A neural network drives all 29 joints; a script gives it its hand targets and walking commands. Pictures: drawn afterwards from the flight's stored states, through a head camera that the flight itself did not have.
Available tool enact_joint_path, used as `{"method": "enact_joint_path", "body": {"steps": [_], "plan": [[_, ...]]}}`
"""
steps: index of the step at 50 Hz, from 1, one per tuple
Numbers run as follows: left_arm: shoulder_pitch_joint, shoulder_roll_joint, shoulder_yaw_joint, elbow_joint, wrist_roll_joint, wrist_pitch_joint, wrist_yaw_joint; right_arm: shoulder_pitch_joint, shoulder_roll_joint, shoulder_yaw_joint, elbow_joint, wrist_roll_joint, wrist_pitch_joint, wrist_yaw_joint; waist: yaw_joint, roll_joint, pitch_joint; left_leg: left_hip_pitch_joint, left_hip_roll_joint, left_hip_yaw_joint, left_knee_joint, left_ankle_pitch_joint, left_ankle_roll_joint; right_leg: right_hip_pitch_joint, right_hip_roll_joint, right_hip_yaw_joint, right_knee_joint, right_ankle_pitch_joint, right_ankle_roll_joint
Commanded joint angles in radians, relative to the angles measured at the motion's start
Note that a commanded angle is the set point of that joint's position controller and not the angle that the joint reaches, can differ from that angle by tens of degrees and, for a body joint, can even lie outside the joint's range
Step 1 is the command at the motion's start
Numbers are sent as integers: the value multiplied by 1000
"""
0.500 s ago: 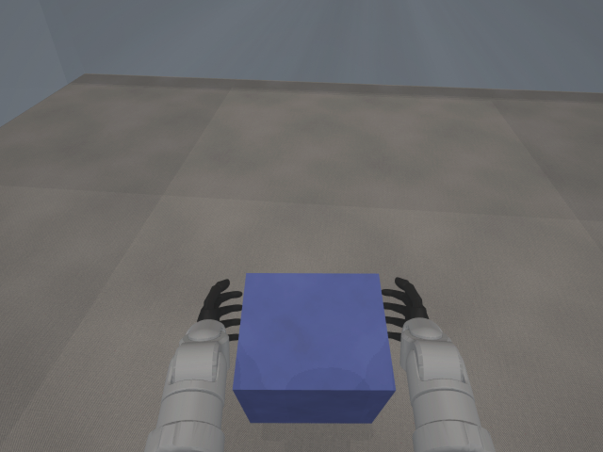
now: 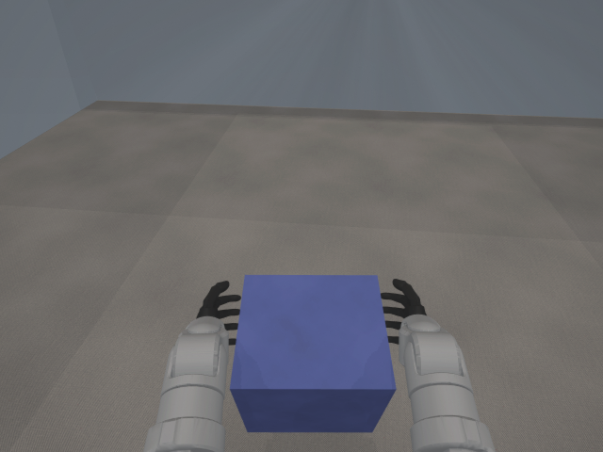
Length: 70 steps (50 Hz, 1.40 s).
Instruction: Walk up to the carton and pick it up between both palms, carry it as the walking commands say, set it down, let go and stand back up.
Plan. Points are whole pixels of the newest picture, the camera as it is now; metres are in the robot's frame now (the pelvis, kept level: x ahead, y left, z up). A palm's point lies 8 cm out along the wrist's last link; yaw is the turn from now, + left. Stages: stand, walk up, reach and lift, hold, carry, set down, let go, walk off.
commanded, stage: reach and lift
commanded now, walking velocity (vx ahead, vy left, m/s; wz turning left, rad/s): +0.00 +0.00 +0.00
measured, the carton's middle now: (310, 356) +0.31 -0.01 -0.03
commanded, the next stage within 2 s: hold in 0.70 s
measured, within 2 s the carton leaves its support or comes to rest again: neither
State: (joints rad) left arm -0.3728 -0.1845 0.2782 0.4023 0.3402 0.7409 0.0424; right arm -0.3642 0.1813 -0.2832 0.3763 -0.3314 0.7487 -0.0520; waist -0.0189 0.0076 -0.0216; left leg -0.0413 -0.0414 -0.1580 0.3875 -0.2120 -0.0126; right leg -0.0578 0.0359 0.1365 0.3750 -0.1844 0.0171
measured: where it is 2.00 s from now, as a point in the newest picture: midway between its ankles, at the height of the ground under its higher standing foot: outside the picture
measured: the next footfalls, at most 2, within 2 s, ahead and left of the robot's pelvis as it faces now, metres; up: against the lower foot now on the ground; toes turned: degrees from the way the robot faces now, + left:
none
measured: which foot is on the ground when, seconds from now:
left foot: down 0.00-1.00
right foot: down 0.00-1.00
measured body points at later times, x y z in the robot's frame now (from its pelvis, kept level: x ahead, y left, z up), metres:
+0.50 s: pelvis +0.00 +0.00 +0.00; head -0.05 +0.00 +0.45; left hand +0.31 +0.15 +0.05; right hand +0.31 -0.15 +0.05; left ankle +0.01 +0.13 -0.74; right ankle +0.02 -0.13 -0.74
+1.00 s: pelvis +0.00 +0.00 +0.00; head -0.07 +0.00 +0.45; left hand +0.30 +0.15 +0.04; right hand +0.30 -0.15 +0.05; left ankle +0.01 +0.13 -0.74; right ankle +0.02 -0.13 -0.74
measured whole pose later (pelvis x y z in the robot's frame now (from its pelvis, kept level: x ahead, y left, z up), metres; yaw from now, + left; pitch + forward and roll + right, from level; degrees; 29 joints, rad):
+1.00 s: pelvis +0.00 +0.00 +0.00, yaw +0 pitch -8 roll +0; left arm -0.29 -0.16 0.22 0.31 0.30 0.77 0.03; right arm -0.30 0.16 -0.21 0.32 -0.29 0.77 -0.03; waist -0.01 0.01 -0.02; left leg -0.04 -0.04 -0.15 0.38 -0.20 -0.01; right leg -0.06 0.03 0.12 0.38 -0.18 0.01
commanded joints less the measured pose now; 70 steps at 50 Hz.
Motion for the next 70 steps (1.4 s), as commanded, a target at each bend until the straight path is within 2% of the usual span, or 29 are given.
{"method": "enact_joint_path", "body": {"steps": [1, 17, 31, 49, 61, 70], "plan": [[-556, -982, -498, -19, -296, -46, -277, -545, 986, 524, 14, 300, -32, 285, 17, -6, -215, -28, -51, 87, -72, 104, -7, 81, 47, -82, -47, 126, -3], [-543, -967, -511, -43, -303, -37, -280, -519, 982, 522, 5, 300, -38, 283, 15, -4, -215, -24, -51, 90, -73, 129, -11, 75, 50, -81, -42, 142, -1], [-474, -967, -547, -95, -315, -29, -276, -464, 975, 563, -56, 320, -33, 288, 18, -2, -227, 0, -54, 84, -74, 176, -12, 75, 51, -80, -42, 183, -1], [-442, -965, -580, -134, -332, -23, -286, -424, 993, 588, -87, 332, -21, 293, 13, -7, -196, -22, -53, 82, -80, 112, -2, 68, 47, -80, -48, 127, -4], [-473, -963, -571, -118, -330, -28, -294, -450, 1002, 577, -66, 333, -21, 297, 13, -7, -178, -48, -51, 83, -80, 39, 5, 53, 43, -81, -47, 55, -6], [-479, -965, -567, -110, -329, -29, -295, -452, 1000, 570, -56, 331, -21, 298, 12, -6, -178, -46, -51, 83, -78, 39, 5, 48, 43, -83, -45, 53, -7]]}}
